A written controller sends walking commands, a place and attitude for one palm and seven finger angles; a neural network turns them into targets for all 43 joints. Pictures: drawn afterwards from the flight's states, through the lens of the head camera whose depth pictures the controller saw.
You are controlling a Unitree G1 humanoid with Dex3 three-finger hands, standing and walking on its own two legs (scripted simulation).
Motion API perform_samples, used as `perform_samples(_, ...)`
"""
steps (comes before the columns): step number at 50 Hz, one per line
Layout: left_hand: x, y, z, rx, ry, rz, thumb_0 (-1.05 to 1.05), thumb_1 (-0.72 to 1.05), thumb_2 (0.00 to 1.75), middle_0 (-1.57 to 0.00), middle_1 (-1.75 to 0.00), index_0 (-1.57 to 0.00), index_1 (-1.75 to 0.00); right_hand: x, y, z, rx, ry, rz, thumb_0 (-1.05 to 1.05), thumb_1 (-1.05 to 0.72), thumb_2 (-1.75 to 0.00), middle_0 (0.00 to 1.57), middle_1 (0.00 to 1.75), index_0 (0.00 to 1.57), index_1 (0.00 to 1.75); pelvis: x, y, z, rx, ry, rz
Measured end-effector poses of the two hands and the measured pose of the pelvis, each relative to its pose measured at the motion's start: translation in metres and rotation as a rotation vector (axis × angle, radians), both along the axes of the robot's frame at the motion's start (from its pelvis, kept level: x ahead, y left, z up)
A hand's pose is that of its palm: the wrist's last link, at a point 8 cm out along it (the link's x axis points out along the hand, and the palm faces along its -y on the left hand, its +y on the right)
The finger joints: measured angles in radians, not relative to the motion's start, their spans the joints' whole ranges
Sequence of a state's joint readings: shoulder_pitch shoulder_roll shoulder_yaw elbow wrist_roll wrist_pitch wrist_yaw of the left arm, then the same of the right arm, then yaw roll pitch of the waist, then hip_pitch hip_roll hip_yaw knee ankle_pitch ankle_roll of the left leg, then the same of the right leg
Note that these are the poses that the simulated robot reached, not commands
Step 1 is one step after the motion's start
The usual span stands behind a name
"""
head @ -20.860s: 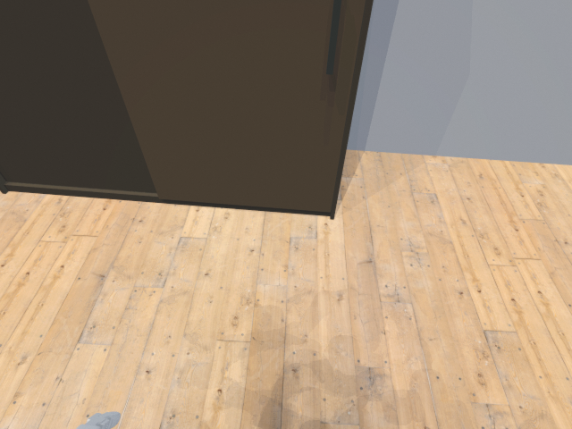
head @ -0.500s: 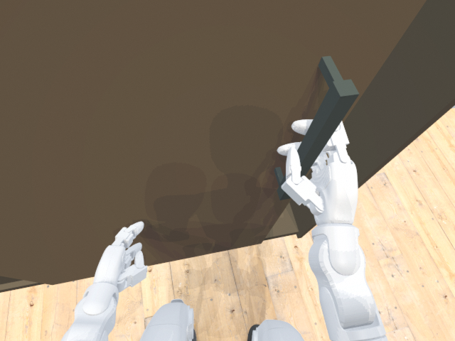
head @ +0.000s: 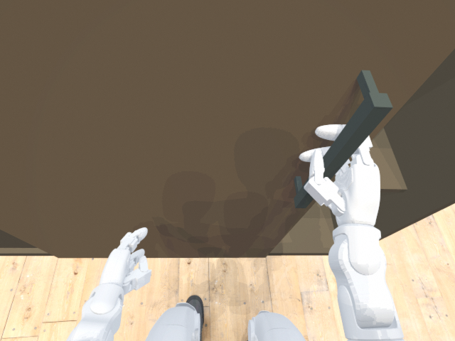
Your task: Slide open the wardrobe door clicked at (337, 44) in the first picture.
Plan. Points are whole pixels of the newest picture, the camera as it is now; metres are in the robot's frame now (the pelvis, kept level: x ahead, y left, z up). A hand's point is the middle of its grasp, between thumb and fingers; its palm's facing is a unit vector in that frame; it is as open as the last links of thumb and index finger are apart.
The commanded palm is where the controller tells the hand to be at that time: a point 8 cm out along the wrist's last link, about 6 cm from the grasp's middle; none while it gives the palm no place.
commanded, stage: step sideways, sliding the door along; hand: right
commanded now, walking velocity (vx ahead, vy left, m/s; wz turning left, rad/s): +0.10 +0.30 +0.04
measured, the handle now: (325, 155) +0.37 -0.13 +0.12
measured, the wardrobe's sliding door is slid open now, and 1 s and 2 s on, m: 0.33 0.59 0.69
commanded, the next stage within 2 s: stop walking and hold the door there in 1.90 s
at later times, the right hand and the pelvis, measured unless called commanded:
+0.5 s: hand (221, 176) +0.32 +0.03 +0.13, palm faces +0.09 +0.99 -0.07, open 5.9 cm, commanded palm +0.30 +0.04 +0.12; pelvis -0.05 +0.16 +0.00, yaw +4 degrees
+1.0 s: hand (115, 175) +0.31 +0.17 +0.13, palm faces +0.10 +0.99 -0.03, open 5.9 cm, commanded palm +0.29 +0.18 +0.11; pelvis -0.08 +0.31 +0.01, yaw +0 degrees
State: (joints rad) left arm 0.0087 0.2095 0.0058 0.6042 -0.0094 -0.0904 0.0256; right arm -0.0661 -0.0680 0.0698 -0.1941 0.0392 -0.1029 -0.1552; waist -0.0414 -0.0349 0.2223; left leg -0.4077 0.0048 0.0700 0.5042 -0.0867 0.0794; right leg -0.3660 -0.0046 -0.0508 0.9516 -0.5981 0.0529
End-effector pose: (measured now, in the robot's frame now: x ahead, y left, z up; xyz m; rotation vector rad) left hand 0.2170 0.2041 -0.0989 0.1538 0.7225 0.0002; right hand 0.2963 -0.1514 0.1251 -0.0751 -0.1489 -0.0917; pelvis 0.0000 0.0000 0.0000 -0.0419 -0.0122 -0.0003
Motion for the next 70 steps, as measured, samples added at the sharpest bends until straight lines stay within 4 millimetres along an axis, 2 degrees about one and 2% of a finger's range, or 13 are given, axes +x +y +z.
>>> perform_samples(6,-0.055,0.049,0.014,0.101,0.028,0.102,0.02,0.91,0.90,-0.20,-0.30,-0.20,-0.30,0.003,0.028,-0.004,0.017,-0.059,0.128,0.02,-0.79,-0.83,0.44,1.40,0.22,1.40,-0.021,0.017,-0.007,0.016,0.005,0.021)
perform_samples(11,-0.102,0.076,0.024,0.141,0.126,0.133,0.02,0.91,0.90,-0.20,-0.30,-0.20,-0.30,0.002,0.051,0.001,0.017,-0.007,0.174,0.04,-0.76,-0.80,0.44,1.40,0.26,1.40,-0.027,0.039,0.010,0.084,-0.021,0.016)
perform_samples(18,-0.131,0.113,0.029,0.126,0.217,0.143,0.02,0.91,0.90,-0.20,-0.30,-0.20,-0.30,0.001,0.086,0.003,0.043,0.031,0.152,0.06,-0.75,-0.83,0.43,1.40,0.32,1.40,-0.033,0.084,0.020,0.146,-0.004,0.083)
perform_samples(25,-0.121,0.168,0.002,0.027,0.119,0.111,0.02,0.90,0.90,-0.21,-0.30,-0.20,-0.30,-0.002,0.128,0.001,-0.002,-0.018,0.005,0.03,-0.75,-0.86,0.44,1.40,0.29,1.40,-0.051,0.159,-0.003,0.086,-0.009,0.074)
perform_samples(28,-0.113,0.194,-0.013,0.018,0.115,0.100,0.02,0.91,0.90,-0.21,-0.30,-0.20,-0.30,-0.006,0.149,0.003,-0.003,0.017,-0.070,0.02,-0.77,-0.86,0.44,1.40,0.23,1.40,-0.063,0.176,-0.004,0.089,-0.012,0.039)
perform_samples(33,-0.107,0.226,-0.009,0.078,0.133,0.093,0.02,0.91,0.90,-0.20,-0.30,-0.20,-0.30,-0.009,0.176,0.005,-0.001,0.058,-0.077,0.02,-0.79,-0.85,0.37,1.40,0.19,1.40,-0.073,0.194,0.005,0.032,0.003,0.000)
perform_samples(40,-0.106,0.250,0.003,0.117,0.124,0.045,0.02,0.91,0.90,-0.20,-0.30,-0.20,-0.30,-0.009,0.209,0.001,0.033,-0.005,0.013,0.03,-0.80,-0.84,0.36,1.40,0.21,1.40,-0.083,0.229,-0.004,0.055,-0.023,-0.017)
perform_samples(49,-0.110,0.289,0.010,0.071,0.175,-0.043,0.01,0.91,0.90,-0.21,-0.30,-0.20,-0.30,-0.011,0.259,0.003,0.044,0.027,0.001,0.03,-0.79,-0.84,0.35,1.40,0.26,1.40,-0.078,0.300,0.010,0.117,-0.014,0.000)
perform_samples(55,-0.092,0.342,-0.016,-0.004,0.128,-0.067,0.01,0.90,0.90,-0.21,-0.30,-0.21,-0.30,-0.012,0.299,0.001,-0.015,-0.012,-0.102,0.02,-0.77,-0.86,0.41,1.40,0.22,1.40,-0.066,0.369,-0.013,0.078,-0.029,-0.019)
perform_samples(58,-0.081,0.375,-0.031,-0.005,0.111,-0.042,0.02,0.90,0.90,-0.21,-0.30,-0.21,-0.30,-0.014,0.320,0.002,-0.032,-0.005,-0.162,0.01,-0.77,-0.86,0.43,1.40,0.19,1.40,-0.068,0.389,-0.017,0.082,-0.034,-0.046)
perform_samples(63,-0.079,0.422,-0.019,0.068,0.110,0.023,0.02,0.91,0.90,-0.20,-0.30,-0.20,-0.30,-0.017,0.352,0.003,-0.010,0.026,-0.160,0.00,-0.78,-0.85,0.43,1.40,0.19,1.40,-0.071,0.405,-0.004,0.030,-0.009,-0.062)
perform_samples(66,-0.082,0.443,-0.009,0.120,0.096,0.037,0.02,0.91,0.90,-0.20,-0.30,-0.20,-0.30,-0.018,0.369,0.001,0.013,-0.017,-0.108,0.01,-0.78,-0.84,0.40,1.40,0.22,1.40,-0.071,0.415,-0.009,0.058,-0.008,-0.067)
perform_samples(70,-0.088,0.461,0.008,0.121,0.108,-0.007,0.02,0.91,0.90,-0.20,-0.30,-0.20,-0.30,-0.019,0.374,0.001,0.038,-0.016,-0.138,0.01,-0.80,-0.85,0.35,1.40,0.22,1.36,-0.072,0.440,-0.003,0.067,-0.025,-0.044)
